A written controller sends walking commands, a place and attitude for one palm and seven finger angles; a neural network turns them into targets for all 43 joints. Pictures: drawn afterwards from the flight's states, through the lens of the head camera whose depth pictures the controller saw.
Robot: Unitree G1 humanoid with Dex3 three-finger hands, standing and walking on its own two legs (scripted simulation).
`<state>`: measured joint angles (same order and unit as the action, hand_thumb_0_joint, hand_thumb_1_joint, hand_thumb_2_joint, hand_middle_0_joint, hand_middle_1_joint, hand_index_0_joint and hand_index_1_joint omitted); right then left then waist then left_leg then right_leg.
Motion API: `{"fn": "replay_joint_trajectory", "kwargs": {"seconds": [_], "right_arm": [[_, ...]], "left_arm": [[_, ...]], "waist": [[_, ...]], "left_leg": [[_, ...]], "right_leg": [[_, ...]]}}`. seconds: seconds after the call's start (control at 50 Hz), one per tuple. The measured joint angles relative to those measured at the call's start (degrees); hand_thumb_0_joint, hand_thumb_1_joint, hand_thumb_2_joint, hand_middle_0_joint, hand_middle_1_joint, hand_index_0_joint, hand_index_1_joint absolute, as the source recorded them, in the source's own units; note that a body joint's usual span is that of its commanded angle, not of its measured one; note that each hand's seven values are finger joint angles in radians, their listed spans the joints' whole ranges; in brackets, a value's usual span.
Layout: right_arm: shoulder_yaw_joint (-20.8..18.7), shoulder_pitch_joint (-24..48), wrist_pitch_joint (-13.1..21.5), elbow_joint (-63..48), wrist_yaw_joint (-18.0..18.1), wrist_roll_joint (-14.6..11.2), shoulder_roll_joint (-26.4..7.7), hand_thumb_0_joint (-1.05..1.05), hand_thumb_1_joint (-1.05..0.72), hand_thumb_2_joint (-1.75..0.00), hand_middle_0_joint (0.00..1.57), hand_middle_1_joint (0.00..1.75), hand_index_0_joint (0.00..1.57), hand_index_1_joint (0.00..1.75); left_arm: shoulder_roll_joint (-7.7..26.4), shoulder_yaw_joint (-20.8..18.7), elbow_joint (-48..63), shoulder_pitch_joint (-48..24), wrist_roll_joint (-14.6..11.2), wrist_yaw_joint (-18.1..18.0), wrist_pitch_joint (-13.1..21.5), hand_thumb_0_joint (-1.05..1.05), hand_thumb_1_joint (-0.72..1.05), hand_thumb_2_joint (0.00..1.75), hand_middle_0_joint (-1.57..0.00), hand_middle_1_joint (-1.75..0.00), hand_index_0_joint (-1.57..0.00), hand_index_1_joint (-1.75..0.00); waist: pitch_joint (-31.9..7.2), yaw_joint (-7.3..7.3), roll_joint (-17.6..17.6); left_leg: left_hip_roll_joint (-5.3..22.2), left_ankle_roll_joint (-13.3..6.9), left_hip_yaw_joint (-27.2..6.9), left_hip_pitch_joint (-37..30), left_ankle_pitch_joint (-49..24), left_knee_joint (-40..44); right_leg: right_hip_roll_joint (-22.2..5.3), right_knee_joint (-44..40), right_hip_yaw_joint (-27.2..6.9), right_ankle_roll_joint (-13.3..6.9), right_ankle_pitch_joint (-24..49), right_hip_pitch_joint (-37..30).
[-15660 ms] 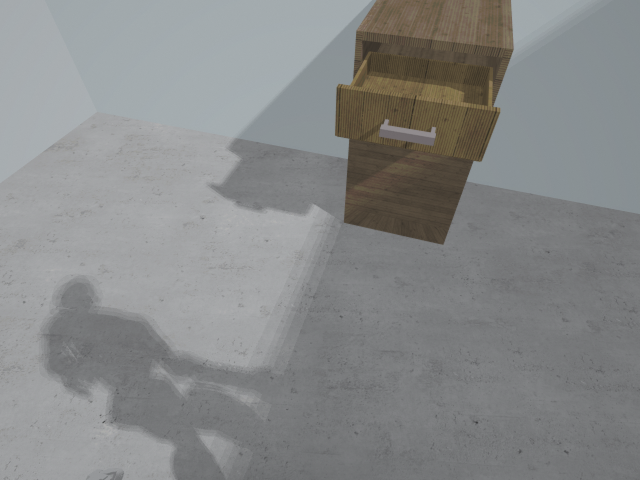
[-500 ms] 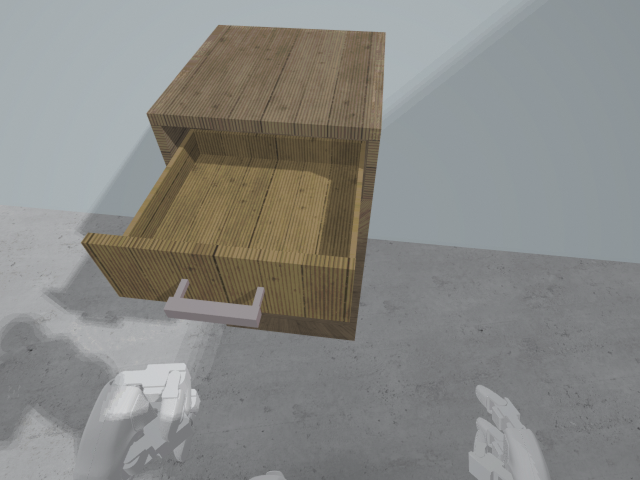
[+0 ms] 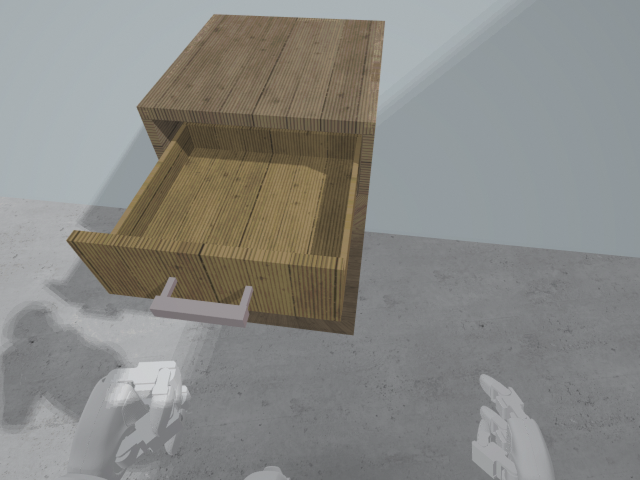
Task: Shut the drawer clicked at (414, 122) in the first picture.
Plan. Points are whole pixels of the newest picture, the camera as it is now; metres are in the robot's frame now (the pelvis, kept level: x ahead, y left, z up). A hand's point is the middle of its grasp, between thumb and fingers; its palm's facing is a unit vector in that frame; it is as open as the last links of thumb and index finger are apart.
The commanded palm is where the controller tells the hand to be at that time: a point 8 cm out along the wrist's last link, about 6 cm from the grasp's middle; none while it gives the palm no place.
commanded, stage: bring the fist close to the handle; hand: left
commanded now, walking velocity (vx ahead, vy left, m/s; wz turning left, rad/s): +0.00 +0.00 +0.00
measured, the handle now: (204, 299) +0.36 +0.19 -0.01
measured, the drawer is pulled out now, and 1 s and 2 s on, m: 0.30 0.30 0.27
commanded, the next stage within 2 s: push the drawer shut in 1.18 s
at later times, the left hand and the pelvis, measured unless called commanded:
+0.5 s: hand (201, 390) +0.22 +0.16 +0.02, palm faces -0.08 -1.00 -0.05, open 3.3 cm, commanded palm +0.21 +0.22 +0.02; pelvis +0.00 +0.00 -0.03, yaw -1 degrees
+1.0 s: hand (215, 372) +0.26 +0.16 -0.01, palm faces -0.11 -0.99 -0.03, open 3.3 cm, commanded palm +0.24 +0.21 -0.01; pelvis -0.01 +0.02 -0.05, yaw -2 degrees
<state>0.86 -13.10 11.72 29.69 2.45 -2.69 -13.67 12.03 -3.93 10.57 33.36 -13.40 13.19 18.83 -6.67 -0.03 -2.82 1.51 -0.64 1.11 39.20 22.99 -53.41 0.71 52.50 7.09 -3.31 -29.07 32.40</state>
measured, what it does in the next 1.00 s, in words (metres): stands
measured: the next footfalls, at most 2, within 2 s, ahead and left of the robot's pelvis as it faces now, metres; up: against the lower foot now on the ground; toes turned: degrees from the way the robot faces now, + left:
none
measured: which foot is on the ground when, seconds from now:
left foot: down 0.00-1.00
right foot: down 0.00-1.00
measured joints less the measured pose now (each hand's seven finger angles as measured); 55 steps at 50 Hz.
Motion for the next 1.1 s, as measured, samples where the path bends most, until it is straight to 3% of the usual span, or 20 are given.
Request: {"fn": "replay_joint_trajectory", "kwargs": {"seconds": [0.24, 0.46, 0.84, 1.1], "right_arm": [[-0.48, 0.24, -1.27, 1.24, 0.03, 0.35, 0.05, 0.02, -0.9, -0.9, 0.2, 0.3, 0.21, 0.3], [-0.57, 0.14, -2.42, 1.5, -0.19, 0.9, -0.12, 0.02, -0.9, -0.9, 0.2, 0.3, 0.21, 0.3], [0.18, 0.72, -4.43, 0.89, -1.1, 1.56, -0.59, 0.02, -0.9, -0.9, 0.2, 0.3, 0.21, 0.3], [0.76, 0.02, -7.25, -0.87, -1.6, 1.53, -0.16, 0.02, -0.9, -0.9, 0.2, 0.3, 0.21, 0.3]], "left_arm": [[-0.03, -1.56, -6.25, -5.16, -0.5, 1.49, 2.24, 0.02, 0.9, 0.9, -1.4, -1.6, -1.4, -1.6], [-0.21, -0.93, -10.91, -10.46, 0.41, 0.12, 4.7, 0.02, 0.9, 0.9, -1.4, -1.6, -1.4, -1.6], [-0.09, -0.15, -18.63, -21.35, 1.52, -2.07, 5.55, 0.02, 0.9, 0.9, -1.4, -1.6, -1.4, -1.6], [-0.68, 2.26, -15.4, -19.25, 3.21, -5.63, 4.27, 0.02, 0.9, 0.9, -1.4, -1.6, -1.4, -1.6]], "waist": [[-0.68, 0.81, 0.51], [-1.45, 1.22, 0.86], [-2.64, 1.84, 0.8], [-2.93, 1.87, 0.57]], "left_leg": [[0.28, 0.25, 0.09, 4.05, 1.2, -2.75], [0.62, -0.08, 0.58, 10.25, 2.8, -7.61], [0.82, -1.19, 0.68, 19.71, 4.76, -14.9], [0.59, -1.78, 1.2, 19.27, 4.72, -14.36]], "right_leg": [[0.11, 3.04, -0.14, -0.26, -1.33, 4.22], [0.07, 8.17, -0.62, -0.14, -2.94, 10.65], [-0.18, 14.98, -0.69, 0.57, -4.63, 19.73], [-0.39, 14.31, -1.22, 1.18, -4.32, 19.36]]}}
